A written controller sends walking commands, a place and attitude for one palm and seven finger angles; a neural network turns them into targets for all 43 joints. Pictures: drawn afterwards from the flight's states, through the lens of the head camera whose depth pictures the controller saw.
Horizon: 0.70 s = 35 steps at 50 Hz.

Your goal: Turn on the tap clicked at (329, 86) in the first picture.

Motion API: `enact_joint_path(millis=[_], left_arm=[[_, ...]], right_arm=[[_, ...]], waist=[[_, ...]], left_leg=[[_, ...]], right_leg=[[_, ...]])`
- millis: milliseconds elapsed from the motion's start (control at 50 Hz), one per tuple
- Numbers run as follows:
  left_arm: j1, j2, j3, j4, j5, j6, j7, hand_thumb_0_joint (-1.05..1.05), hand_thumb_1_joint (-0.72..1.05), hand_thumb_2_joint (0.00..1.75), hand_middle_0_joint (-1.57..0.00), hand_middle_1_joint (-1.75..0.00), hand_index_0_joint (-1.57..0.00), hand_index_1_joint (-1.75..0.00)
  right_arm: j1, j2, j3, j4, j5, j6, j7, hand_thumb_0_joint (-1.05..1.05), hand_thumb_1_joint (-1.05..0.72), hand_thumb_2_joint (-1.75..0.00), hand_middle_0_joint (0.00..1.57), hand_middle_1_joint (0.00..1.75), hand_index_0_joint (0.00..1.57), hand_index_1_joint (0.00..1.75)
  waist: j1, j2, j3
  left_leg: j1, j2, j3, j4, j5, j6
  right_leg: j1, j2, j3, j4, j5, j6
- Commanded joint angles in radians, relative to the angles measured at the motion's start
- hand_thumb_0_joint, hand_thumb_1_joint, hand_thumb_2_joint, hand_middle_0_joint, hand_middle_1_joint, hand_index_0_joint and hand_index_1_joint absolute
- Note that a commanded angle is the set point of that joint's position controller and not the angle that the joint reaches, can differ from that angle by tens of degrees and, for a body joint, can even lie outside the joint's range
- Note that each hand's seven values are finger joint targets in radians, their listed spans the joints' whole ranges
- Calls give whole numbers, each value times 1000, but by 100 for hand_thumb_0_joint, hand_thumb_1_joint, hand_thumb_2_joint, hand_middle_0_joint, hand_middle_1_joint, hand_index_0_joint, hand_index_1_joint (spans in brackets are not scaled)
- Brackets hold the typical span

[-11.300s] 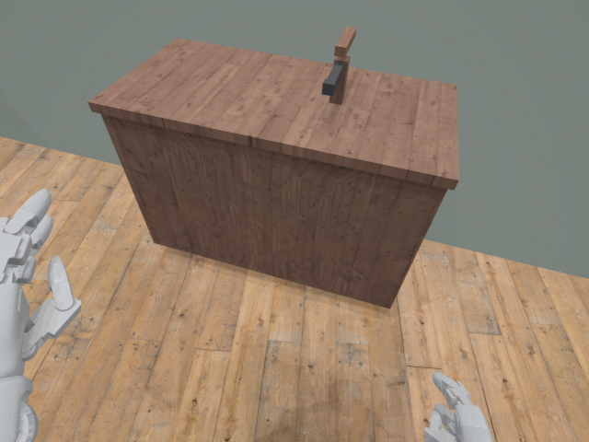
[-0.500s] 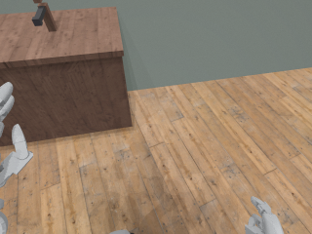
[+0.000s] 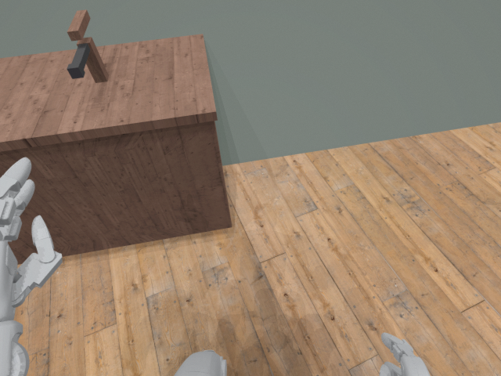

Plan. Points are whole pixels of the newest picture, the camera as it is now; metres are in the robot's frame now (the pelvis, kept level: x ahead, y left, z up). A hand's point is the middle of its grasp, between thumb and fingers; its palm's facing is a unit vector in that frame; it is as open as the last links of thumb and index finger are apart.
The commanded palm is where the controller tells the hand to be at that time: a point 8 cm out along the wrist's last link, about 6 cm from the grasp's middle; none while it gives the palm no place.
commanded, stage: take the last steps up to it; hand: left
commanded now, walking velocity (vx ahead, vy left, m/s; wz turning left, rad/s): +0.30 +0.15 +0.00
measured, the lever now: (76, 70) +0.77 +0.51 +0.07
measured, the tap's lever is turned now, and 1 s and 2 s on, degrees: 0 0 0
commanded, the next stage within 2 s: come to a stop and stand still in 1.24 s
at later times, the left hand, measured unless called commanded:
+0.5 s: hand (33, 173) +0.32 +0.31 +0.19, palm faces +0.35 -0.80 -0.48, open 7.4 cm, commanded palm +0.27 +0.35 +0.18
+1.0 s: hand (46, 116) +0.45 +0.36 +0.18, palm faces +0.38 -0.83 -0.42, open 7.4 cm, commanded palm +0.39 +0.40 +0.18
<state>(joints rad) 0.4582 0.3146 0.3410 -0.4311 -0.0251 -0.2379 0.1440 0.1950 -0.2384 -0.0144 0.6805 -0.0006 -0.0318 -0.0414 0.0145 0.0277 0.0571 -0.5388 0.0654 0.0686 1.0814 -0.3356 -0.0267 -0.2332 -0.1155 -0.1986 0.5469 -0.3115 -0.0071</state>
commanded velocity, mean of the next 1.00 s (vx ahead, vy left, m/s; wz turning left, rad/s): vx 0.28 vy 0.13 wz -0.04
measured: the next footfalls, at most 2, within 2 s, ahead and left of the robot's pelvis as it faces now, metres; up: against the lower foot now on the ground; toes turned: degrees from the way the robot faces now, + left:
left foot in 0.16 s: +0.15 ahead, +0.18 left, +0.00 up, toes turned +10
right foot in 0.56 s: +0.17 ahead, -0.02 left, +0.00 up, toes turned -12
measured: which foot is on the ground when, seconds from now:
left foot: up 0.00-0.14, down 0.16-0.56, up 0.58-0.90, down 0.92-1.00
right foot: down 0.00-0.18, up 0.20-0.54, down 0.56-0.92, up 0.94-1.00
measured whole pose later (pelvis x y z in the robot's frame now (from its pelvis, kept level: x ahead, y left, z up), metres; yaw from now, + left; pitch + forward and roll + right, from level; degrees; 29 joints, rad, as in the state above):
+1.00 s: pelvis +0.21 +0.13 -0.01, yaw -3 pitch +0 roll +1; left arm 0.42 0.42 0.40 -0.50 -0.03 -0.27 0.17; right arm 0.18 -0.21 -0.06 0.59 0.00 -0.07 -0.07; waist 0.00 -0.04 0.07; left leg -0.35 0.05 0.17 0.60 -0.25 0.03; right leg -0.36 -0.09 -0.05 1.04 -0.55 0.02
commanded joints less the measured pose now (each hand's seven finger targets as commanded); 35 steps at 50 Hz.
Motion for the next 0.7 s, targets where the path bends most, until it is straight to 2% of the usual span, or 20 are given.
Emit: enact_joint_path(millis=[0,40,80,120,140,160,180,220,280,320,440,500,520,540,560,580,600,620,640,680], left_arm=[[-16,243,156,-308,7,-83,32,0,90,90,-20,-30,-20,-30],[-9,245,172,-339,7,-76,42,0,90,90,-20,-30,-20,-30],[-25,233,165,-350,8,-73,48,0,90,90,-20,-30,-20,-30],[-66,221,153,-347,7,-85,45,0,90,90,-20,-30,-20,-30],[-89,208,145,-359,2,-92,44,0,90,90,-20,-30,-20,-30],[-101,216,146,-354,6,-101,43,0,90,90,-20,-30,-20,-30],[-85,270,166,-311,8,-111,35,0,90,90,-20,-30,-20,-30],[-75,251,172,-328,-1,-102,26,0,90,90,-20,-30,-20,-30],[-21,218,151,-398,-8,-96,13,0,90,90,-20,-30,-20,-30],[5,204,142,-377,-11,-86,10,0,90,90,-20,-30,-20,-30],[-14,205,142,-236,-13,-35,11,0,90,90,-20,-30,-20,-30],[-72,209,123,-212,-4,-13,14,0,90,90,-20,-30,-20,-30],[-86,220,126,-197,5,-11,16,0,90,90,-20,-30,-20,-30],[-96,243,137,-193,10,-12,20,0,90,90,-20,-30,-20,-30],[-132,255,150,-197,-4,-14,22,0,90,90,-20,-30,-20,-30],[-183,239,116,-227,-12,-24,19,0,90,90,-20,-30,-20,-30],[-154,255,142,-231,-16,-34,21,0,90,90,-20,-30,-20,-30],[-126,243,133,-253,-8,-49,19,0,90,90,-20,-30,-20,-30],[-82,243,140,-250,2,-60,21,0,90,90,-20,-30,-20,-30],[-66,254,150,-290,8,-81,25,0,90,90,-20,-30,-20,-30]], right_arm=[[-92,-43,-31,-211,-3,-58,-7,0,-90,-90,20,30,20,30],[-87,-38,-40,-230,-4,-60,-9,0,-90,-90,20,30,20,30],[-53,-41,-50,-230,-3,-60,-19,0,-90,-90,20,30,20,30],[-27,-65,-67,-235,5,-63,-33,0,-90,-90,20,30,20,30],[-20,-97,-80,-239,11,-65,-31,0,-90,-90,20,30,20,30],[-24,-98,-85,-249,15,-70,-25,0,-90,-90,20,30,20,30],[-47,-87,-72,-230,4,-85,-26,0,-90,-90,20,30,20,30],[-60,-74,-75,-217,20,-89,-15,0,-90,-90,20,30,20,30],[-72,-65,-61,-208,22,-105,-4,0,-90,-90,20,30,20,30],[-75,-57,-48,-201,17,-112,-3,0,-90,-90,20,30,20,30],[-64,-57,-27,-188,6,-105,-33,0,-90,-90,20,30,20,30],[-82,-59,-20,-187,7,-98,-42,0,-90,-90,20,30,20,30],[-80,-56,-18,-184,5,-91,-41,0,-90,-90,20,30,20,30],[-75,-38,-19,-194,7,-84,-35,0,-90,-90,20,30,20,30],[-98,-48,-18,-211,8,-95,-26,0,-90,-90,20,30,20,30],[-87,-82,-37,-193,8,-94,-5,0,-90,-90,20,30,20,30],[-98,-65,-24,-188,9,-93,-7,0,-90,-90,20,30,20,30],[-95,-62,-19,-176,7,-87,-6,0,-90,-90,20,30,20,30],[-98,-55,-14,-172,5,-78,-8,0,-90,-90,20,30,20,30],[-106,-54,-24,-184,5,-72,-13,0,-90,-90,20,30,20,30]], waist=[[15,-199,-127],[26,-215,-130],[-2,-172,-156],[-28,-2,-173],[-41,229,-209],[-30,342,-220],[-20,331,-232],[-26,203,-184],[-11,184,-163],[-12,180,-160],[-7,102,-153],[-1,48,-152],[0,-33,-153],[-1,-242,-167],[16,-356,-141],[-1,-319,-131],[0,-217,-94],[-1,-119,-88],[2,-78,-90],[-5,-100,-109]], left_leg=[[45,12,83,-316,48,12],[123,-17,129,-420,58,16],[253,-38,152,-546,131,14],[437,-15,124,-643,165,33],[545,145,-108,-694,248,104],[593,301,-356,-741,400,205],[540,343,-431,-765,274,250],[498,319,-347,-749,233,283],[399,245,-173,-773,211,229],[343,233,-126,-806,177,215],[334,234,-76,-802,118,181],[259,200,-55,-671,8,137],[177,152,-15,-532,-19,113],[10,42,65,-285,-85,69],[-154,-36,44,-53,-202,25],[-186,-16,-63,100,-148,9],[-220,8,-96,157,-93,4],[-216,26,-93,157,-51,-6],[-203,33,-77,129,-30,-10],[-122,42,-49,-32,-8,-7]], right_leg=[[154,-226,154,-187,451,-105],[142,-220,162,-169,437,-105],[114,-196,130,-109,317,-77],[1,-125,87,119,240,-32],[-155,-22,20,367,8,17],[-315,59,64,600,-346,31],[-361,40,142,738,-341,18],[-460,-14,167,790,-253,31],[-412,-21,119,671,-138,42],[-332,-7,92,556,-91,46],[-134,45,24,184,-82,49],[43,49,29,-48,-10,31],[122,-15,136,-137,-11,-6],[216,-195,452,-222,-12,-100],[258,-357,727,-294,12,-192],[229,-374,748,-320,-59,-205],[226,-364,674,-301,14,-208],[222,-324,524,-269,172,-186],[218,-285,399,-238,340,-161],[200,-247,268,-204,533,-134]])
